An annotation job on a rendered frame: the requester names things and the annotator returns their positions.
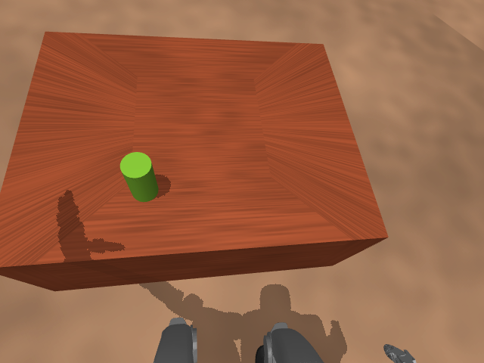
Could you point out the can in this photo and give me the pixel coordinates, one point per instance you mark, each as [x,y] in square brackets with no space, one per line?
[139,174]

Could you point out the right robot hand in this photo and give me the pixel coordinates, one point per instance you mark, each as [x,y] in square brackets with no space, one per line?
[397,355]

